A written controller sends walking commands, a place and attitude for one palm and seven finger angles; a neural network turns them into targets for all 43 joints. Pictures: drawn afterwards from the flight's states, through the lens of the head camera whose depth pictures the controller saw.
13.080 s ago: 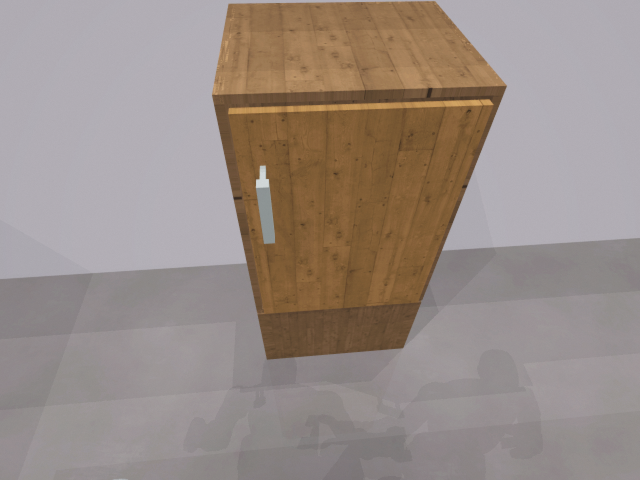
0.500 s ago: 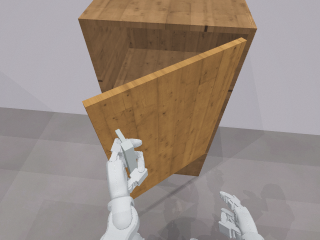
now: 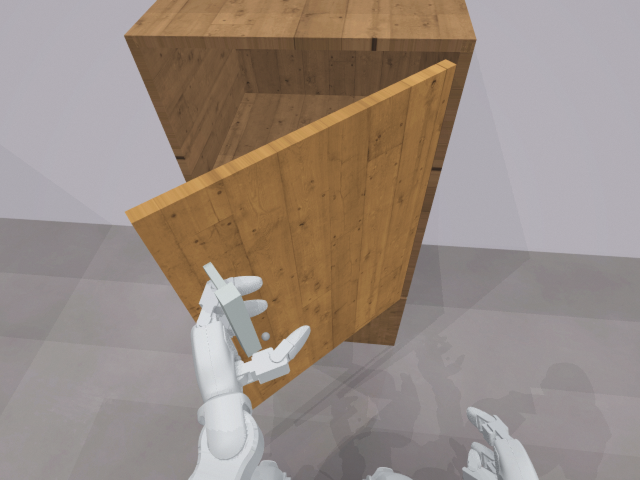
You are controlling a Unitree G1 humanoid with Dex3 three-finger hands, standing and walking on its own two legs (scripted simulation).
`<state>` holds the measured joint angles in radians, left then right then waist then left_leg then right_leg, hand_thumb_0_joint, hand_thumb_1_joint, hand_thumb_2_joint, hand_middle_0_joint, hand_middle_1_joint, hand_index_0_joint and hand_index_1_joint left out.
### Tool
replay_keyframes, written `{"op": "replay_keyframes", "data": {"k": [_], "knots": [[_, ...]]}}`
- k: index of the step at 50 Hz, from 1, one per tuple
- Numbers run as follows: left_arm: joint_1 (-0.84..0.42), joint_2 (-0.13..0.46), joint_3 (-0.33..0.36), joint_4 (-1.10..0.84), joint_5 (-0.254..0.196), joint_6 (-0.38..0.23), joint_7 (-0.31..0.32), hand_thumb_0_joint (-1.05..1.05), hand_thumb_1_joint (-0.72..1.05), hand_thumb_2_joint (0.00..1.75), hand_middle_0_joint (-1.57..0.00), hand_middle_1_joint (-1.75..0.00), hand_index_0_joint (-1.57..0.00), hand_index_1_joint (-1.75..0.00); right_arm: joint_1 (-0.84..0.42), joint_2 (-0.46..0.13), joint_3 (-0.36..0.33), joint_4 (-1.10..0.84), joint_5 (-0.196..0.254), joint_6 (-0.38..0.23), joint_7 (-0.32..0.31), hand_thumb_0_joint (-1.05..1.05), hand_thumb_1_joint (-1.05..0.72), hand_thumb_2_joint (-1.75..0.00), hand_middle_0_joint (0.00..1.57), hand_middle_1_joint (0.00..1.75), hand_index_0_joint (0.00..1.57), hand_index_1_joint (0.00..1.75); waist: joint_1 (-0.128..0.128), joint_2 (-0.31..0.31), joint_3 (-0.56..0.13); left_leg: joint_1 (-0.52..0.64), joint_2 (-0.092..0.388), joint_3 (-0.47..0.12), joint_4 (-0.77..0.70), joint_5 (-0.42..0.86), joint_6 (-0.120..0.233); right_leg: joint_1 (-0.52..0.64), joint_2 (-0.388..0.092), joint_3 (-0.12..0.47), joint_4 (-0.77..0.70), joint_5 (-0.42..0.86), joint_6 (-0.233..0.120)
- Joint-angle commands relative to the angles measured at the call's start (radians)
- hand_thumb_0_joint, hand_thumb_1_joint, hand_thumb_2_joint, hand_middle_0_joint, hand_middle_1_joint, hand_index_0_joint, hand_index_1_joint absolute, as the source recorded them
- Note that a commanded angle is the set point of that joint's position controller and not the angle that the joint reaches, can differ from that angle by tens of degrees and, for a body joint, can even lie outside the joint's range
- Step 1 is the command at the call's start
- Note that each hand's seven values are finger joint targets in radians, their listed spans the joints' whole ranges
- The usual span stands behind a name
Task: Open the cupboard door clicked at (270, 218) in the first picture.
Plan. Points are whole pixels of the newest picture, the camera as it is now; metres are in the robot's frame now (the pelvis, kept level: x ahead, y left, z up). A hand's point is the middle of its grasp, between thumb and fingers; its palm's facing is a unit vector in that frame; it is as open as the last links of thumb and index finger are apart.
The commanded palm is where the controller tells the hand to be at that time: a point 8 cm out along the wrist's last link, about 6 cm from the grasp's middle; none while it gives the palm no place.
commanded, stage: open thumb and fingers to let go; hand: left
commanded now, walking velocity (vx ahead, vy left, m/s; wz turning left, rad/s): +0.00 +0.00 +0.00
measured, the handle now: (232, 311) +0.31 +0.12 +0.05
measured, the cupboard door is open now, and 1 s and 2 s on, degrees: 43 44 43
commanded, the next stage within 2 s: slide the hand sideways off the handle in 0.42 s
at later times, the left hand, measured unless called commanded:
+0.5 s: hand (257, 334) +0.28 +0.09 +0.05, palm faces +0.25 -0.97 +0.00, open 14.2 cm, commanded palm +0.25 +0.13 +0.05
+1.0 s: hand (244, 371) +0.24 +0.10 +0.05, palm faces -0.19 -0.98 +0.02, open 16.0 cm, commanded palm +0.22 +0.16 +0.05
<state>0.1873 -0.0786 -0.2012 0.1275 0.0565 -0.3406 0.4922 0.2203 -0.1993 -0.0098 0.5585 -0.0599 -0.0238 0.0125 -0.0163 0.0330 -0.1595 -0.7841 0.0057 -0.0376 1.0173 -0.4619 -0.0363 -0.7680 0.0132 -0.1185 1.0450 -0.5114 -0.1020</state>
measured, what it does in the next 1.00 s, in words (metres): shifts its weight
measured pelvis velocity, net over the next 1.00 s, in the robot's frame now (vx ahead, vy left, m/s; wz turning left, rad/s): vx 0.00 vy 0.06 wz -0.05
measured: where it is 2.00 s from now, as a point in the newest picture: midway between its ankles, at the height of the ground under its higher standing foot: outside the picture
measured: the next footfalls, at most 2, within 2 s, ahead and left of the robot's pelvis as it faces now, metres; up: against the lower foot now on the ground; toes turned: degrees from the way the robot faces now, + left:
none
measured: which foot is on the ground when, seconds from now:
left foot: down 0.00-1.00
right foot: down 0.00-1.00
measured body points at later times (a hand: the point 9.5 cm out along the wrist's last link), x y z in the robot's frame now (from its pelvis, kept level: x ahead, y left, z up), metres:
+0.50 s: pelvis +0.00 +0.03 +0.00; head +0.05 +0.01 +0.45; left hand +0.26 +0.14 +0.05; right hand +0.19 -0.18 -0.10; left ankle +0.02 +0.15 -0.67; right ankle +0.01 -0.05 -0.67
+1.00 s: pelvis +0.00 +0.06 -0.01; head +0.05 +0.06 +0.44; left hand +0.24 +0.15 +0.05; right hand +0.16 -0.17 -0.09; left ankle +0.02 +0.15 -0.67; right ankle +0.01 -0.05 -0.67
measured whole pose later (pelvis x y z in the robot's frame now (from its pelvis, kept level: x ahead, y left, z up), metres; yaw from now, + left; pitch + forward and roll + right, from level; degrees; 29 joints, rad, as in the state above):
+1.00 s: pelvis +0.00 +0.06 -0.01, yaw -3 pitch +13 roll -1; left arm 0.30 0.05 -0.29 -0.05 0.02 -0.33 0.10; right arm 0.26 -0.20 0.02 0.40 -0.01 0.01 0.03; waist -0.03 0.03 -0.14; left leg -0.83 -0.01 0.02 1.12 -0.52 0.04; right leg -0.81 0.00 -0.06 1.10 -0.52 -0.02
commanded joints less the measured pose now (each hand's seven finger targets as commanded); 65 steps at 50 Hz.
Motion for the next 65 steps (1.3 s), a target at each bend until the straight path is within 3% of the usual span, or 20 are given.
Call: {"op": "replay_keyframes", "data": {"k": [1,9,12,20,26,27,28,30,31,33,35,36,38,39,42,47,51,55,61,65], "knots": [[-0.135,-0.007,0.019,-0.215,0.018,-0.082,0.009,0.00,-0.50,0.30,-0.30,-1.20,-0.30,-1.20,-0.089,-0.063,-0.023,-0.159,0.005,-0.054,-0.005,0.00,-0.90,-0.90,0.20,0.30,0.20,0.30,-0.006,-0.167,-0.202,-0.016,-0.039,0.007,-0.041,0.103,0.041,0.266,-0.098,0.264,-0.272,0.319,0.120],[-0.207,-0.032,-0.013,-0.190,0.036,-0.082,0.025,0.00,-0.50,0.30,-0.24,-0.85,-0.24,-0.85,-0.086,-0.068,-0.023,-0.155,0.005,-0.053,-0.011,0.00,-0.90,-0.90,0.20,0.30,0.20,0.30,-0.020,-0.151,-0.204,0.023,-0.039,0.016,-0.041,0.106,0.049,0.197,-0.080,0.215,-0.251,0.257,0.110],[-0.210,-0.028,-0.006,-0.170,0.033,-0.073,0.028,0.00,-0.50,0.30,-0.22,-0.70,-0.22,-0.70,-0.088,-0.067,-0.020,-0.157,0.006,-0.050,-0.013,0.00,-0.90,-0.90,0.20,0.30,0.20,0.30,-0.016,-0.173,-0.198,0.024,-0.038,0.013,-0.045,0.113,0.051,0.199,-0.075,0.205,-0.248,0.267,0.109],[-0.233,-0.079,-0.044,-0.167,0.033,-0.055,0.037,0.00,-0.50,0.30,-0.15,-0.30,-0.15,-0.30,-0.084,-0.072,-0.017,-0.170,0.006,-0.044,-0.008,0.00,-0.90,-0.90,0.20,0.30,0.20,0.30,-0.013,-0.126,-0.210,0.092,-0.034,0.014,-0.070,0.146,0.054,0.149,-0.037,0.121,-0.208,0.261,0.087],[-0.219,-0.113,-0.067,-0.169,0.046,-0.034,0.053,0.00,-0.50,0.30,-0.15,-0.30,-0.15,-0.30,-0.091,-0.071,-0.012,-0.181,0.005,-0.039,-0.002,0.00,-0.90,-0.90,0.20,0.30,0.20,0.30,-0.006,-0.104,-0.207,0.120,-0.028,0.003,-0.085,0.172,0.052,0.122,-0.016,0.077,-0.179,0.253,0.071],[-0.226,0.026,-0.242,-0.175,0.154,-0.075,-0.151,0.00,-0.50,0.30,-0.15,-0.30,-0.15,-0.30,-0.040,-0.120,-0.012,-0.156,0.014,-0.037,0.007,0.00,-0.90,-0.90,0.20,0.30,0.20,0.30,-0.093,-0.127,-0.146,0.126,-0.025,0.009,-0.053,0.178,0.069,0.055,-0.027,0.108,-0.163,0.315,0.077],[-0.262,0.090,-0.165,-0.241,0.116,-0.116,-0.262,0.00,-0.50,0.30,-0.15,-0.30,-0.15,-0.30,-0.035,-0.108,-0.023,-0.177,0.018,-0.032,0.004,0.00,-0.90,-0.90,0.20,0.30,0.20,0.30,-0.057,-0.089,-0.211,0.118,-0.026,0.005,-0.047,0.187,0.070,0.094,-0.032,0.111,-0.145,0.334,0.068],[-0.235,0.105,-0.185,-0.277,0.056,-0.140,-0.428,0.00,-0.50,0.30,-0.15,-0.30,-0.15,-0.30,-0.043,-0.110,-0.021,-0.212,0.036,-0.036,-0.001,0.00,-0.90,-0.90,0.20,0.30,0.20,0.30,-0.054,-0.045,-0.234,0.134,-0.029,0.005,-0.046,0.173,0.073,0.103,-0.031,0.118,-0.141,0.319,0.064],[-0.229,0.102,-0.176,-0.297,0.008,-0.133,-0.486,0.00,-0.50,0.30,-0.15,-0.30,-0.15,-0.30,-0.042,-0.111,-0.020,-0.230,0.048,-0.036,-0.003,0.00,-0.90,-0.90,0.20,0.30,0.20,0.30,-0.049,-0.024,-0.235,0.150,-0.028,0.003,-0.054,0.174,0.073,0.107,-0.028,0.117,-0.144,0.304,0.059],[-0.175,0.062,-0.147,-0.292,-0.096,-0.101,-0.529,0.00,-0.50,0.30,-0.15,-0.30,-0.15,-0.30,-0.049,-0.108,-0.013,-0.261,0.065,-0.043,-0.009,0.00,-0.90,-0.90,0.20,0.30,0.20,0.30,-0.040,-0.058,-0.194,0.139,-0.027,-0.006,-0.076,0.122,0.069,0.101,-0.017,0.101,-0.168,0.227,0.065],[-0.139,0.059,-0.097,-0.299,-0.142,-0.067,-0.502,0.00,-0.50,0.30,-0.15,-0.30,-0.15,-0.30,-0.056,-0.113,-0.012,-0.277,0.072,-0.046,-0.014,0.00,-0.90,-0.90,0.20,0.30,0.20,0.30,-0.027,-0.096,-0.174,0.131,-0.023,-0.016,-0.096,0.097,0.064,0.094,-0.010,0.081,-0.171,0.173,0.067],[-0.095,0.065,-0.073,-0.302,-0.145,-0.057,-0.478,0.00,-0.50,0.30,-0.15,-0.30,-0.15,-0.30,-0.063,-0.116,-0.010,-0.286,0.072,-0.047,-0.011,0.00,-0.90,-0.90,0.20,0.30,0.20,0.30,-0.005,-0.079,-0.172,0.128,-0.024,-0.018,-0.103,0.108,0.061,0.096,-0.007,0.072,-0.157,0.168,0.062],[-0.099,0.079,-0.056,-0.337,-0.121,-0.049,-0.423,0.00,-0.50,0.30,-0.15,-0.30,-0.15,-0.30,-0.051,-0.115,-0.011,-0.292,0.064,-0.044,-0.003,0.00,-0.90,-0.90,0.20,0.30,0.20,0.30,-0.007,-0.069,-0.179,0.125,-0.023,-0.021,-0.099,0.119,0.059,0.082,-0.009,0.064,-0.136,0.175,0.062],[-0.061,0.081,-0.060,-0.335,-0.096,-0.050,-0.403,0.00,-0.50,0.30,-0.15,-0.30,-0.15,-0.30,-0.049,-0.116,-0.014,-0.300,0.061,-0.041,0.000,0.00,-0.90,-0.90,0.20,0.30,0.20,0.30,-0.007,-0.092,-0.171,0.120,-0.019,-0.021,-0.097,0.115,0.058,0.070,-0.008,0.062,-0.130,0.168,0.062],[-0.010,0.106,-0.040,-0.360,-0.062,-0.059,-0.370,0.00,-0.50,0.30,-0.15,-0.30,-0.15,-0.30,-0.041,-0.114,-0.016,-0.314,0.052,-0.035,0.010,0.00,-0.90,-0.90,0.20,0.30,0.20,0.30,0.004,-0.089,-0.187,0.104,-0.018,-0.016,-0.089,0.127,0.056,0.075,-0.007,0.066,-0.113,0.179,0.059],[0.043,0.129,-0.025,-0.414,-0.044,-0.061,-0.363,0.00,-0.50,0.30,-0.15,-0.30,-0.15,-0.30,-0.038,-0.110,-0.015,-0.334,0.052,-0.019,0.014,0.00,-0.90,-0.90,0.20,0.30,0.20,0.30,0.014,-0.043,-0.180,0.101,-0.015,-0.012,-0.092,0.132,0.051,0.070,-0.003,0.067,-0.099,0.180,0.054],[0.113,0.137,-0.015,-0.440,-0.052,-0.060,-0.369,0.00,-0.50,0.30,-0.15,-0.30,-0.15,-0.30,-0.030,-0.111,-0.013,-0.340,0.055,-0.013,0.010,0.00,-0.90,-0.90,0.20,0.30,0.20,0.30,0.011,-0.059,-0.172,0.099,-0.010,-0.018,-0.091,0.145,0.049,0.071,0.004,0.064,-0.095,0.195,0.055],[0.148,0.150,-0.013,-0.493,-0.069,-0.067,-0.390,0.00,-0.50,0.30,-0.15,-0.30,-0.15,-0.30,-0.025,-0.112,-0.013,-0.344,0.056,-0.016,0.007,0.00,-0.90,-0.90,0.20,0.30,0.20,0.30,-0.001,-0.042,-0.161,0.094,-0.011,-0.016,-0.080,0.141,0.048,0.062,0.004,0.063,-0.092,0.202,0.060],[0.265,0.198,0.050,-0.519,-0.094,-0.085,-0.426,0.00,-0.50,0.30,-0.15,-0.30,-0.15,-0.30,-0.010,-0.112,-0.020,-0.346,0.058,-0.024,-0.001,0.00,-0.90,-0.90,0.20,0.30,0.20,0.30,0.015,-0.056,-0.195,0.086,-0.014,-0.011,-0.055,0.201,0.049,0.088,0.009,0.069,-0.073,0.267,0.060],[0.295,0.207,0.056,-0.550,-0.118,-0.090,-0.460,0.00,-0.50,0.30,-0.15,-0.30,-0.15,-0.30,-0.014,-0.112,-0.020,-0.351,0.061,-0.028,-0.004,0.00,-0.90,-0.90,0.20,0.30,0.20,0.30,0.004,-0.052,-0.177,0.064,-0.019,-0.003,-0.039,0.180,0.052,0.083,0.008,0.077,-0.079,0.270,0.066]]}}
